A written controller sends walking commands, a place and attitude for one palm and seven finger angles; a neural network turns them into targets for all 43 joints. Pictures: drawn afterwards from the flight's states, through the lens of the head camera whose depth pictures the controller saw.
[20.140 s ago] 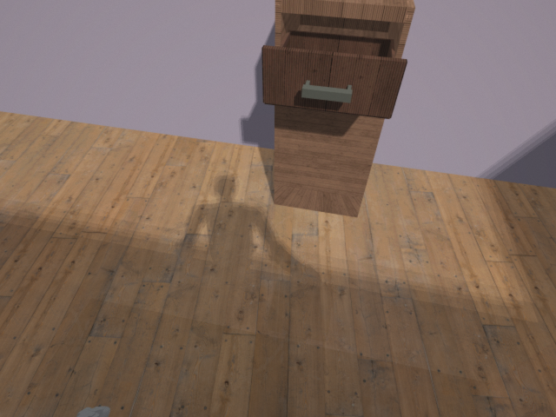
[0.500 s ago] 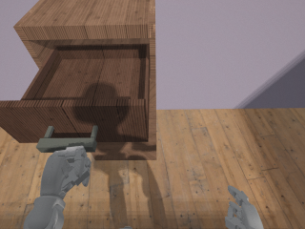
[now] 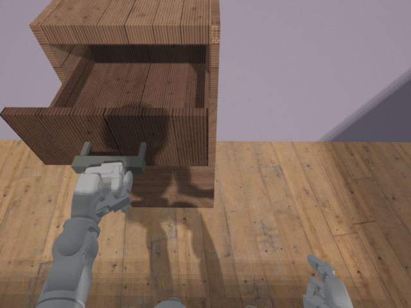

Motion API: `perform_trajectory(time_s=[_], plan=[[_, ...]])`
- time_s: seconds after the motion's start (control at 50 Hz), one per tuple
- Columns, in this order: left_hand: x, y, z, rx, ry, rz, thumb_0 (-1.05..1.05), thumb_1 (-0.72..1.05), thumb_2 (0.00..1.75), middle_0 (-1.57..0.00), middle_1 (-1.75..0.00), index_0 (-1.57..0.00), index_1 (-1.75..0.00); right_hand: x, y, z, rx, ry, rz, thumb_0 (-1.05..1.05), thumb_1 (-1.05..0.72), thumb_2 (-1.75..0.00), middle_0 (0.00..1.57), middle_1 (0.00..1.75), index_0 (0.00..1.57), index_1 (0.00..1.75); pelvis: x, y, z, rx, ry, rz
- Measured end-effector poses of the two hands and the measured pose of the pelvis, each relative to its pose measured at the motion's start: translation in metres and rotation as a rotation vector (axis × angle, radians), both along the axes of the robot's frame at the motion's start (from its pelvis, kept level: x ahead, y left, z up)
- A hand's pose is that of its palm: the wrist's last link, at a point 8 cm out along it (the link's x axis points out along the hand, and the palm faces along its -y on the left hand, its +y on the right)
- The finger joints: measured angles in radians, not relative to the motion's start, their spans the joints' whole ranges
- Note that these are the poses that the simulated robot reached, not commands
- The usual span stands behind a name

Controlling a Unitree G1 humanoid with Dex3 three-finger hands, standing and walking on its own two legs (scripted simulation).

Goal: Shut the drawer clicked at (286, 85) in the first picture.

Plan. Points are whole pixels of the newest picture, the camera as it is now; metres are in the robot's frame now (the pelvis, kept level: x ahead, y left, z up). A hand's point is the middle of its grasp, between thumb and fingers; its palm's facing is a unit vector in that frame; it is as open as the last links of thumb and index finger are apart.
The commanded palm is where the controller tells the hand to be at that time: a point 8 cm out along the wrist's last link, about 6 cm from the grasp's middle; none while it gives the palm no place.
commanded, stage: push the drawer shut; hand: left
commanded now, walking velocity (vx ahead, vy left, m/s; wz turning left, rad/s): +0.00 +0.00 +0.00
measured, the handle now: (112, 155) +0.38 +0.21 +0.08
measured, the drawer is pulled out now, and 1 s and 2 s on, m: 0.24 0.11 0.01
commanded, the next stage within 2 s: none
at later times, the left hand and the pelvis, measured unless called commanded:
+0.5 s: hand (134, 164) +0.37 +0.16 +0.07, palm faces +0.01 -1.00 -0.04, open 2.9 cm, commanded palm +0.36 +0.22 +0.08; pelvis +0.00 +0.01 +0.00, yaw -1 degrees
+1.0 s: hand (137, 142) +0.43 +0.17 +0.07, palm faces +0.02 -1.00 -0.02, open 2.9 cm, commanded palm +0.42 +0.22 +0.08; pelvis +0.00 +0.01 +0.00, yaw -1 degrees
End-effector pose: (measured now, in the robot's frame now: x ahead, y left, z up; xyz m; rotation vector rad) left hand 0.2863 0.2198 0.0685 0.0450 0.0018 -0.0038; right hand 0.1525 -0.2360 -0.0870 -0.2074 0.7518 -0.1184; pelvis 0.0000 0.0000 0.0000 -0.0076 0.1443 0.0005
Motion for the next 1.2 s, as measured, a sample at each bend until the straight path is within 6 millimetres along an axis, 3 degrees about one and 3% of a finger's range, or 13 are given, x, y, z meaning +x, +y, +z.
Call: perform_trajectory(time_s=[0.4,0.88,1.2], plan=[[0.051,-0.004,0.000,-0.009,-0.005,0.011,-0.04,0.72,0.91,-1.40,-1.60,-1.40,-1.60,-0.043,-0.003,-0.007,-0.012,0.135,-0.053,0.01,-0.91,-0.90,0.20,0.30,0.21,0.30,-0.003,0.009,0.003,-0.001,0.008,-0.017],[0.105,0.001,0.001,-0.017,0.009,0.020,-0.03,0.68,0.88,-1.40,-1.60,-1.40,-1.60,-0.077,-0.013,-0.016,-0.022,0.261,-0.114,0.01,-0.91,-0.90,0.20,0.30,0.21,0.30,-0.004,0.006,0.001,-0.003,0.047,-0.025],[0.144,0.000,0.002,-0.025,0.016,0.030,-0.02,0.69,0.89,-1.40,-1.60,-1.40,-1.60,-0.115,-0.015,-0.024,-0.031,0.377,-0.158,0.01,-0.91,-0.90,0.20,0.30,0.21,0.30,-0.005,0.009,-0.005,-0.009,0.094,-0.029]])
